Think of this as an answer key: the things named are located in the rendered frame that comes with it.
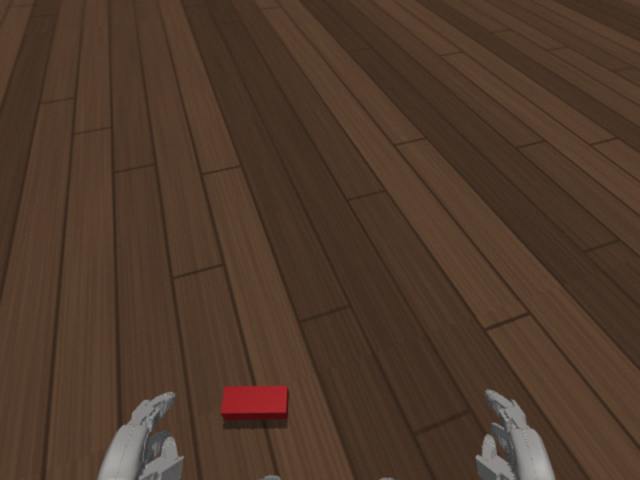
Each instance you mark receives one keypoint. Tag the left robot hand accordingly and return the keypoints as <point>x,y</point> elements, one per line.
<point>131,453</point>

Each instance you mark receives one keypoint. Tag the right robot hand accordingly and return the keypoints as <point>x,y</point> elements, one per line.
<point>524,448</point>

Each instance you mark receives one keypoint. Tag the carton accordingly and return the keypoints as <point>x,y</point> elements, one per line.
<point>255,403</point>

